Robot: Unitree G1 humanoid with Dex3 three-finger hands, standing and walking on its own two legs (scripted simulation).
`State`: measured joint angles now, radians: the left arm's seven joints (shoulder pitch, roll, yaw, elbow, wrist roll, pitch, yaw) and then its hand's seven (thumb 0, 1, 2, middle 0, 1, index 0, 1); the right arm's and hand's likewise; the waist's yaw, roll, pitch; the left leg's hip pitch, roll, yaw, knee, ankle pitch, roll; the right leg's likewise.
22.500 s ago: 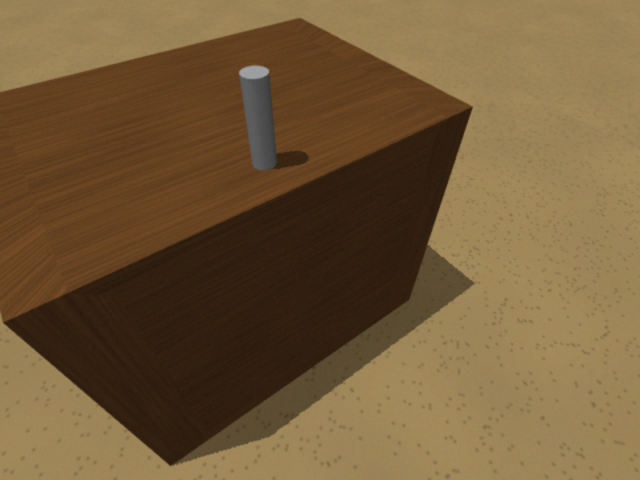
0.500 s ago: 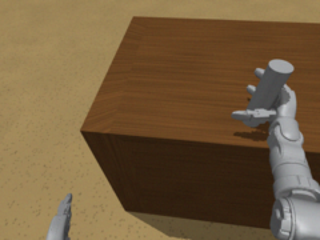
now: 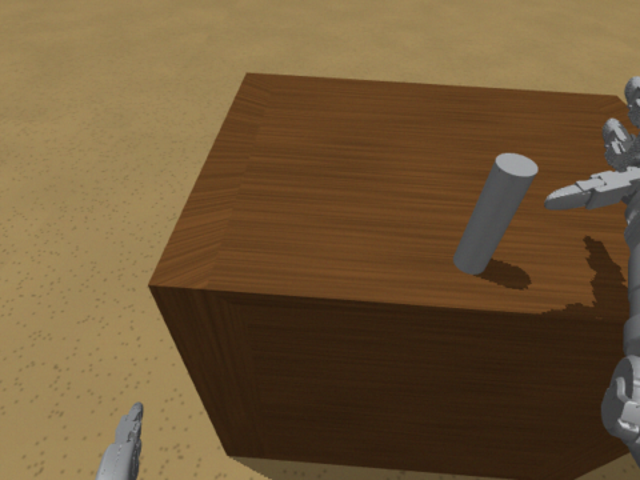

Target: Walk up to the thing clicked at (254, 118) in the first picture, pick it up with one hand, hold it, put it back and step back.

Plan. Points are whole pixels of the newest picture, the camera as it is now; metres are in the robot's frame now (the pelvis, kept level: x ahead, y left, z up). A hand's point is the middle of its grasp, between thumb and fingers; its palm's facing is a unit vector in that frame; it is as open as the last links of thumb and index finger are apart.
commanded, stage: sink last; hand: right
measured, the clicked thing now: (489, 219) +0.44 -0.20 +0.13
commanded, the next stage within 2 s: home in 1.28 s
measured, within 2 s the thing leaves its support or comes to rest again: neither
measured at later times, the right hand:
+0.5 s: hand out of the picture +0.35 -0.35 +0.22, palm faces +0.53 +0.78 -0.34, open 17.6 cm
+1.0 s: hand out of the picture +0.16 -0.25 +0.20, palm faces +0.47 +0.77 -0.44, open 17.6 cm
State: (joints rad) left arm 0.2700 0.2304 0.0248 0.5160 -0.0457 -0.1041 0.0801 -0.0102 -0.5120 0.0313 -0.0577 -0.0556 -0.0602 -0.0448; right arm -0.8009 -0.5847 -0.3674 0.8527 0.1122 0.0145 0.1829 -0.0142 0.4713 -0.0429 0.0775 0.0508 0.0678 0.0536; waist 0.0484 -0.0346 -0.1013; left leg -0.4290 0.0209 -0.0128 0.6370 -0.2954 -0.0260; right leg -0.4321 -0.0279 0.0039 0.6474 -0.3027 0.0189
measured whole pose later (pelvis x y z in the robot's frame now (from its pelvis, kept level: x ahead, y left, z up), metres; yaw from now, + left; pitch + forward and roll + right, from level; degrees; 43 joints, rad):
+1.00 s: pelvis -0.01 +0.01 +0.01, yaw -3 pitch -4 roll +0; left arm 0.30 0.22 0.17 0.53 -0.03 -0.09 0.05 -0.01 -0.50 0.05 -0.06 -0.05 -0.06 -0.04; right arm 0.45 -0.34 -0.41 -0.38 0.07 -0.25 -0.02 -0.02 0.58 -0.05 0.06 0.06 0.06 0.06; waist -0.07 -0.07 0.02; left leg -0.19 0.03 0.03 0.52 -0.26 -0.01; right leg -0.20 -0.02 0.05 0.50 -0.23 0.03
